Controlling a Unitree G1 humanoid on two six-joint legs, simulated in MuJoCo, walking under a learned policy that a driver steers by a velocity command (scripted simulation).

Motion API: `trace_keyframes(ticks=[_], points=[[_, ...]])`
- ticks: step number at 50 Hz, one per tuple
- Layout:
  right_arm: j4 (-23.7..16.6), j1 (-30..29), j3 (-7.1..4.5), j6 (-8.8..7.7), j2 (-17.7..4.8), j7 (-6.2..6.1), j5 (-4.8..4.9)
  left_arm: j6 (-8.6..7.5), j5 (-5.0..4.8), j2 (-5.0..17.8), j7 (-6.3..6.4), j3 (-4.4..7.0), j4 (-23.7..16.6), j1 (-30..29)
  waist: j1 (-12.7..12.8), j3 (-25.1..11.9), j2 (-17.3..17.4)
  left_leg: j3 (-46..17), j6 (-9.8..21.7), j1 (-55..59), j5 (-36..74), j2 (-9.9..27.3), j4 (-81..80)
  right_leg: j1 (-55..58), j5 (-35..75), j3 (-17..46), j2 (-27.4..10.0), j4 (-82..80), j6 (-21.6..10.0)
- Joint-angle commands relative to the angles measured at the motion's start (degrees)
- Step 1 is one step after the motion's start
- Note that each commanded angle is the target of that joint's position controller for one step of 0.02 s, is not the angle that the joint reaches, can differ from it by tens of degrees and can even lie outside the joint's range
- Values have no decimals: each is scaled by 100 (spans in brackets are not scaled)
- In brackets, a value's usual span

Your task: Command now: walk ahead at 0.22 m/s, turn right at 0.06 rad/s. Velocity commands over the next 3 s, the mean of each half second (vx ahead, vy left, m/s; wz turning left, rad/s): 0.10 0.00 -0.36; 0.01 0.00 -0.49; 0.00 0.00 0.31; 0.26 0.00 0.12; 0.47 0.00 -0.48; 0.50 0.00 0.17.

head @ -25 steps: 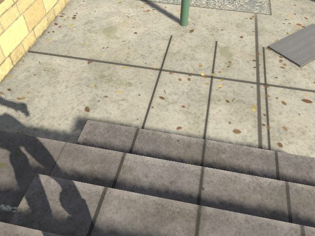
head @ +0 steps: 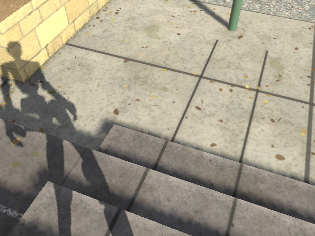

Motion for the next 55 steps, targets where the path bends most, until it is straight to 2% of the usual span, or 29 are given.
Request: trace_keyframes(ticks=[1, 3, 5, 9, 10, 11, 12, 13, 14, 16, 17, 19, 22, 25, 29, 32, 34, 35, 36, 37, 38, 39, 40, 41, 43, 46, 48, 51, 55], points=[[-422, 536, 302, -118, 501, 52, -378, -313, 244, -318, 193, -202, -352, 17, -411, -263, -438, -285, 19, -154, 2803, 938, -3359, -352, 4238, 1337, -1126, -1277, -1346], [-117, 316, 206, -87, 313, 400, -334, -400, 232, 324, 13, -105, -359, -468, -474, -9, -489, 464, -147, 2183, 3505, 599, -3925, -2302, 3026, 914, -680, -1475, -1177], [-556, -170, 62, -74, -171, 338, -306, -413, 200, 1154, -13, 114, -686, -862, -600, -155, -254, 631, -145, 2891, 2876, 276, -4215, -2395, 3044, 1096, -767, -1144, -1229], [-1014, -1013, -160, -74, -721, -132, -42, -302, 2, 949, 61, 209, -624, -56, -107, -277, -423, 425, 386, 2294, 2540, 106, -6478, 156, 3993, 2430, -1456, -329, -1446], [-1074, -672, -288, -140, -1120, -234, 98, -314, -39, 732, 84, 179, -694, 176, -108, -1058, -51, 0, 1181, 3653, 4472, 586, -6630, -69, 3744, 2083, -1105, 463, -1076], [-1108, -212, -424, -204, -1510, -284, 179, -389, 60, -87, 114, -60, -830, 728, -75, -2180, 1202, -1389, 2910, 5898, 6735, 2081, -6996, -1501, 1682, 876, -160, 2095, -250], [-1115, 474, -411, -257, -1209, -187, -134, -394, 10, 94, 182, -32, -1022, 194, -726, -2075, 1472, -2869, 3627, 5989, 6625, 3061, -7832, -2975, -2535, 490, 404, 3483, 226], [-939, 460, -476, -364, -1169, -195, -295, -245, 46, 495, 285, 82, -1093, -270, -688, -922, 182, -2315, 2950, 4810, 5338, 2827, -7974, -3175, -2257, 836, -39, 4179, 358], [-983, -77, -457, -340, -969, -183, -133, -140, 94, 420, 393, 79, -986, -236, -294, -449, 75, -1504, 2453, 3911, 4724, 2427, -8210, -2971, -1765, 798, -284, 4228, 495], [-1234, -816, -326, -280, -383, -190, 57, -28, 337, 331, 419, 44, -807, 68, 31, -368, 295, -568, 2028, 3218, 4089, 2007, -8562, -2194, -847, 666, -425, 4120, 670], [-1311, -865, -373, -276, -484, -229, 28, -38, 389, 288, 345, 36, -821, 55, 80, -406, 323, -227, 1923, 2895, 3716, 1802, -8643, -1885, -550, 476, -377, 4405, 692], [-1377, -1053, -446, -269, -533, -260, -186, -5, 227, 148, 177, 38, -806, 102, 52, -363, 124, 472, 1740, 2535, 2972, 1437, -8596, -1759, 291, 365, -313, 4543, 657], [-1392, -1112, -541, -288, -731, -255, -70, 16, 307, 429, 23, 145, -1090, -366, -60, -253, 315, 704, 1640, 2609, 2306, 1553, -8638, -1610, 394, 121, -522, 3540, 726], [-1171, -414, -664, -374, -865, -367, -35, 135, 309, 347, 92, 92, -1311, -764, -470, -190, 429, 221, 1766, 3495, 2118, 2156, -8611, -1882, -93, 77, -734, 2353, 633], [-1197, -512, -826, -450, -1126, -441, -69, 264, 296, 339, 182, 91, -1361, -918, -526, -294, 631, 145, 1565, 3694, 2085, 2448, -8545, -1165, -401, -293, -490, 1148, 273], [-1182, -803, -873, -426, -1227, -465, -135, 164, 159, 516, 164, 278, -1244, -740, -309, -342, 606, 422, 1134, 3477, 1518, 2462, -8139, -158, 266, -428, -206, -111, -77], [-1043, -828, -737, -401, -830, -421, -216, 23, 83, 789, 185, 547, -960, 36, 114, -537, -65, 1133, 630, 2330, 682, 1936, -6723, 1753, 2063, -56, -178, -1196, -434], [-1450, -692, -556, -392, -156, -395, -209, -108, 170, 1552, 354, 718, -976, 624, 43, -1190, -1375, 1776, 18, 830, -1448, 902, -4445, 3160, 5354, 2000, -1853, -1024, -1656], [-1717, -930, -543, -443, -341, -384, -30, -290, 405, 1742, 223, 737, -1200, 587, 298, -788, -418, 216, -142, -94, -1351, 263, -4418, 2709, 4104, 3197, -2547, -1486, -2221], [-1741, -1416, -609, -359, -574, -412, 160, -366, 392, 1351, 132, 718, -1003, 425, 392, -211, -338, -195, -193, -484, -841, 257, -4057, 2308, 3379, 2717, -2208, -1621, -2026], [-1640, -1295, -717, -318, -899, -461, 155, -346, 161, 1163, 59, 664, -1018, -10, 98, -144, -621, -94, -183, -493, -491, 295, -3618, 1984, 3275, 2243, -1969, -1582, -1825], [-1428, -962, -782, -296, -1119, -486, -25, -293, -46, 986, -6, 608, -1105, -395, -121, -199, -615, -52, -168, -99, -128, 413, -3282, 1474, 3375, 1780, -1764, -1553, -1638], [-1339, -707, -695, -276, -876, -470, -147, -230, -56, 964, -61, 576, -1168, -603, -346, -136, -673, -13, -141, 379, 316, 395, -3044, 737, 3583, 1541, -1566, -1521, -1463], [-1265, -426, -606, -256, -652, -376, -221, -193, 99, 929, -79, 545, -1225, -733, -435, -192, -377, 13, -136, 943, 1081, 305, -2865, 84, 3634, 1303, -1316, -1481, -1255], [-1234, -305, -550, -209, -540, -219, -126, -193, 199, 912, -56, 511, -1305, -753, -428, -306, -329, 118, -186, 1120, 1608, 162, -2524, -202, 3994, 1183, -1200, -1299, -1249], [-1142, -345, -527, -89, -708, -159, -82, -251, 104, 656, -23, 402, -1253, -353, -163, -376, -437, -147, -458, 452, 1488, 366, -2678, 551, 3724, 1567, -1378, -1062, -1283], [-769, -33, -449, -1, -529, -10, -121, -235, -55, 369, -185, 207, -1175, -326, -201, -314, -340, -353, -692, 481, 1615, 629, -3235, 666, 3550, 1595, -1357, -751, -1062], [-475, -48, -393, -2, -367, 226, -93, -163, -278, 592, -432, 68, -1260, -804, -287, -264, -421, 47, -855, 1598, 1482, 846, -4484, -144, 2896, 1479, -1056, -463, -633], [-289, -165, -393, -155, -689, 282, 222, -33, -422, 1031, -659, 74, -1201, -972, -232, -371, -257, 282, -676, 2788, 2331, 643, -6089, 32, 2566, 1717, -987, -584, -97]])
